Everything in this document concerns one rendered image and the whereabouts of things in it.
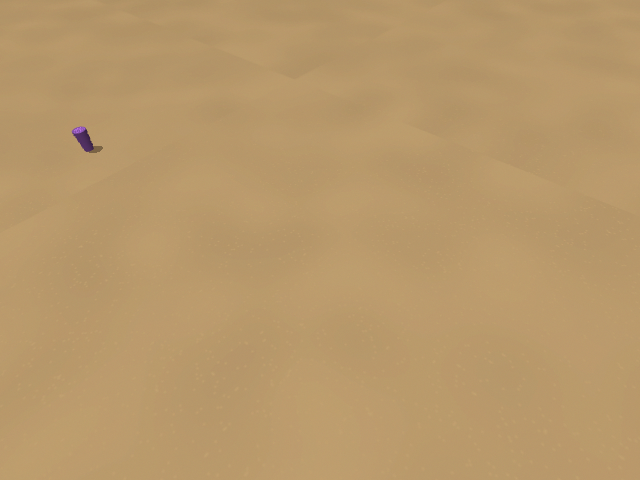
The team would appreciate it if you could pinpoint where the cup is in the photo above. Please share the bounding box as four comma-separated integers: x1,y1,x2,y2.
72,127,94,152

